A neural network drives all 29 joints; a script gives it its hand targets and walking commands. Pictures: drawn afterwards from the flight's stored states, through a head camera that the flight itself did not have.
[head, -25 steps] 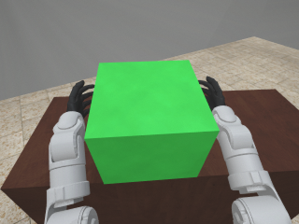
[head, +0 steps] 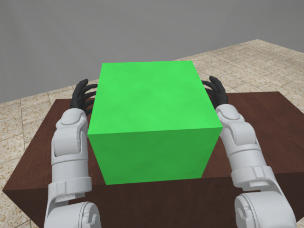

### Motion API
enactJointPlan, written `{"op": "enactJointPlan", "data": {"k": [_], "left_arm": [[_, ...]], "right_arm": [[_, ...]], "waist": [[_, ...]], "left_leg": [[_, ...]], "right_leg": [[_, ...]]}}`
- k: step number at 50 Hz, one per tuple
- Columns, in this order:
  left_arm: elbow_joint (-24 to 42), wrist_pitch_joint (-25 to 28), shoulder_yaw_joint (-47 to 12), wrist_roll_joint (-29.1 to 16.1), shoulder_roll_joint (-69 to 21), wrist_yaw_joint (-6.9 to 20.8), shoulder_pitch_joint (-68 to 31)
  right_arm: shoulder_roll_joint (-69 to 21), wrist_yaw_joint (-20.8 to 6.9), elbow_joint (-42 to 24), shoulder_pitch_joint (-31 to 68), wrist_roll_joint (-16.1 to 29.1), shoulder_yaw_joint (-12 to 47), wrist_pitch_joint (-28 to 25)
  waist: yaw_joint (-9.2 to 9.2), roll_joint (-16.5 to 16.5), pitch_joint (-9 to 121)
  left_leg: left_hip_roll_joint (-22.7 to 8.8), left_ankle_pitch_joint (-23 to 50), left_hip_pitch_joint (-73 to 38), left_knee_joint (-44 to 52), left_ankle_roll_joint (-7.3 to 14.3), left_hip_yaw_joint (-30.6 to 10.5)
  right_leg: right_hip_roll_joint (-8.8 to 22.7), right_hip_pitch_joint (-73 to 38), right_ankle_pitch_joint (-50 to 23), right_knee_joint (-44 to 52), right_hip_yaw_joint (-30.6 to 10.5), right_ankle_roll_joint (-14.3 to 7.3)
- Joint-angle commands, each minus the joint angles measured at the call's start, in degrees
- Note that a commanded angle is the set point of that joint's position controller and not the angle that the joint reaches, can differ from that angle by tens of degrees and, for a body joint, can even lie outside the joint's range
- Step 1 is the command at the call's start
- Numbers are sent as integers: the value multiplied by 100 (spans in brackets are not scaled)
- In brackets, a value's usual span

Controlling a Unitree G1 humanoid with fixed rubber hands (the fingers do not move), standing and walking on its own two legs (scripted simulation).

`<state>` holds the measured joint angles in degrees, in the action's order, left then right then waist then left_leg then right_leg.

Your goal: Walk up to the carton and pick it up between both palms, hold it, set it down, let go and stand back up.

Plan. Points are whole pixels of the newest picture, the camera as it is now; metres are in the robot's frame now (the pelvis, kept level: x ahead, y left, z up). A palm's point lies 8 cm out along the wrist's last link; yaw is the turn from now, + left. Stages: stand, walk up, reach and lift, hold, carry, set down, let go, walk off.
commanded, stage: hold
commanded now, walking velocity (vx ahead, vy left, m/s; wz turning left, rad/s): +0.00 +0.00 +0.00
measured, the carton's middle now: (150, 119) +0.39 +0.00 +0.14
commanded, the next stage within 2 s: none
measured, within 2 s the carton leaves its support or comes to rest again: neither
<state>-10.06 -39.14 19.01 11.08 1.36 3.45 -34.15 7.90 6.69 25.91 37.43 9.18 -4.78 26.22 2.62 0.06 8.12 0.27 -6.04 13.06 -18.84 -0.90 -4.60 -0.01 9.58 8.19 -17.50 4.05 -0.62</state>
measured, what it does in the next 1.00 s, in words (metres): stands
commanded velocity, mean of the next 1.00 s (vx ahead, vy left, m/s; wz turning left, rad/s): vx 0.00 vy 0.00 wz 0.00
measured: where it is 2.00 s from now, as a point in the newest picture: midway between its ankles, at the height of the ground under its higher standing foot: outside the picture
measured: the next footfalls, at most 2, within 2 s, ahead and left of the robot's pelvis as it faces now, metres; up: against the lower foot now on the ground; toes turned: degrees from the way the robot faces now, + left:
none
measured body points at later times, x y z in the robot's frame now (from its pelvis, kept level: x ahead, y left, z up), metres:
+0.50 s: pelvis +0.00 +0.00 +0.00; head -0.05 +0.01 +0.45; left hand +0.36 +0.18 +0.19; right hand +0.37 -0.17 +0.19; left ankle +0.04 +0.13 -0.75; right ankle +0.01 -0.11 -0.75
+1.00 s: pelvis +0.01 +0.00 +0.00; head -0.03 +0.01 +0.45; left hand +0.38 +0.18 +0.19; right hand +0.39 -0.17 +0.19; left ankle +0.04 +0.13 -0.75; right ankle +0.01 -0.11 -0.75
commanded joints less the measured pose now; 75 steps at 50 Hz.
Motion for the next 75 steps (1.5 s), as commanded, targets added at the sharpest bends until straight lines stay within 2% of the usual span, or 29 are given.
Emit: {"op": "enactJointPlan", "data": {"k": [1,3,4,6,10,15,16,18,21,22,23,24,30,31,33,41,44,48,49,50,51,54,56,57,59,64,71,72,75], "left_arm": [[684,435,-2424,-795,-2557,962,-3477],[1123,488,-2598,-905,-2579,970,-3535],[1228,510,-2737,-966,-2630,958,-3631],[1549,528,-2937,-1053,-2777,902,-3600],[1962,534,-3127,-1137,-2713,857,-3433],[1656,350,-3019,-940,-2608,892,-3269],[1654,340,-2869,-897,-2510,908,-3210],[1468,312,-2883,-902,-2579,942,-3324],[1129,329,-2765,-891,-2571,959,-3580],[1244,395,-2852,-930,-2566,947,-3809],[1245,389,-2854,-903,-2575,911,-3762],[1164,390,-2835,-866,-2634,894,-3829],[556,499,-2550,-897,-2550,868,-4047],[699,565,-2733,-999,-2642,862,-4237],[649,596,-2599,-1006,-2612,822,-4182],[576,495,-2385,-825,-2553,948,-3671],[1248,543,-2684,-972,-2617,958,-3600],[1737,520,-2925,-1040,-2693,886,-3563],[1778,504,-2868,-1056,-2633,880,-3473],[2062,509,-3172,-1197,-2768,839,-3470],[2072,483,-3110,-1110,-2676,832,-3363],[2071,396,-3202,-1055,-2634,832,-3428],[1732,258,-2944,-864,-2464,890,-3196],[1457,191,-2790,-798,-2417,955,-2938],[1601,243,-2742,-803,-2465,976,-3227],[1157,315,-2715,-820,-2426,978,-3625],[950,590,-2789,-1101,-2647,848,-4353],[818,602,-2797,-1077,-2651,817,-4364],[148,545,-2453,-890,-2548,853,-4207]], "right_arm": [[-3165,-862,-1729,4400,732,1985,-466],[-3113,-816,-1864,4145,777,2081,-450],[-3136,-805,-1952,4207,812,2132,-471],[-3146,-737,-2270,4186,957,2280,-508],[-3067,-675,-2732,4032,1087,2441,-468],[-2910,-713,-2498,3919,1009,2312,-344],[-3009,-721,-2463,3866,1044,2393,-335],[-2918,-743,-2177,3888,934,2244,-285],[-2979,-815,-2119,4331,817,2059,-325],[-3033,-840,-2082,4340,756,1992,-361],[-3050,-868,-2137,4445,769,2056,-397],[-3106,-884,-1807,4308,740,1989,-381],[-3240,-955,-1796,4868,568,1810,-500],[-3194,-972,-1710,4768,498,1718,-548],[-3256,-972,-1607,4791,561,1794,-559],[-3040,-871,-1511,4353,580,1850,-466],[-3137,-781,-2126,4248,802,2131,-516],[-3011,-708,-2459,4016,1064,2312,-441],[-2971,-689,-2511,4007,1105,2339,-426],[-2952,-684,-2877,4123,1157,2436,-475],[-2962,-676,-2785,3871,1159,2488,-426],[-2830,-691,-2519,3709,1099,2410,-335],[-2737,-713,-2279,3540,1006,2290,-228],[-2690,-696,-2249,3649,974,2231,-204],[-2981,-735,-2318,3833,922,2253,-246],[-3028,-829,-2055,4286,746,2014,-307],[-3327,-971,-1814,4774,537,1789,-546],[-3269,-990,-1556,4707,527,1740,-535],[-3129,-1022,-1098,4731,378,1572,-495]], "waist": [[-66,53,1693],[22,100,2027],[82,-125,2196],[133,-173,2547],[142,-256,2591],[124,-244,2034],[-3,-103,2088],[91,-151,1881],[-35,-53,1649],[28,-91,1862],[-74,-115,1862],[14,-235,1678],[-134,89,1686],[-1,2,1890],[-122,-24,1860],[43,72,1787],[69,68,2334],[137,-289,2495],[80,-187,2549],[183,-285,2909],[78,-264,2777],[214,-420,2297],[146,-374,1835],[122,-112,1665],[8,-6,1769],[-38,-58,1625],[-59,6,2067],[-19,-144,1925],[-64,-18,1497]], "left_leg": [[215,642,-1182,322,66,510],[214,1101,-1348,210,-5,490],[243,1175,-1440,154,-41,494],[241,1755,-1648,-5,-130,466],[285,2225,-1794,-187,-216,390],[232,1742,-1701,-56,-195,401],[250,1725,-1689,-39,-120,456],[234,1309,-1568,68,-132,451],[190,604,-1206,252,-56,484],[166,425,-1252,308,-44,454],[174,390,-1145,311,-41,441],[150,353,-1187,333,-57,465],[187,-265,-748,482,166,523],[137,-355,-858,500,120,519],[163,-153,-875,431,135,510],[190,477,-1092,359,71,502],[251,1391,-1401,104,-17,473],[260,2097,-1695,-119,-216,388],[252,2239,-1752,-168,-226,400],[230,2486,-2012,-251,-275,344],[235,2604,-2035,-260,-267,380],[212,2245,-1990,-212,-330,361],[211,1888,-1787,-102,-273,396],[238,1534,-1591,13,-176,428],[252,1280,-1466,105,-85,473],[200,356,-1159,332,-3,485],[152,-164,-871,435,86,531],[138,-335,-878,509,62,532],[104,-617,-699,590,144,525]], "right_leg": [[-239,-1330,-680,336,-167,53],[-285,-1528,-1214,234,-160,81],[-231,-1563,-1291,236,-182,81],[-305,-1662,-1867,87,-164,103],[-377,-1700,-2298,91,-183,106],[-386,-1373,-1597,182,-105,56],[-362,-1473,-1622,204,-152,77],[-340,-1286,-1210,258,-144,52],[-293,-1099,-492,350,-154,23],[-284,-1041,-360,327,-115,5],[-301,-1091,-338,294,-114,-6],[-259,-999,-322,286,-110,-18],[-212,-995,219,334,-134,32],[-223,-964,224,324,-110,16],[-192,-958,107,313,-162,19],[-216,-1276,-607,298,-170,83],[-261,-1728,-1629,151,-187,101],[-356,-1715,-2097,67,-189,80],[-363,-1699,-2281,26,-196,105],[-387,-1657,-2422,26,-163,107],[-436,-1594,-2392,54,-166,83],[-421,-1296,-1897,117,-130,76],[-387,-1320,-1581,194,-152,39],[-362,-1378,-1458,262,-166,57],[-318,-1435,-1226,260,-155,60],[-285,-1064,-310,337,-97,28],[-221,-977,89,300,-135,14],[-212,-857,211,298,-104,9],[-204,-795,539,359,-134,7]]}}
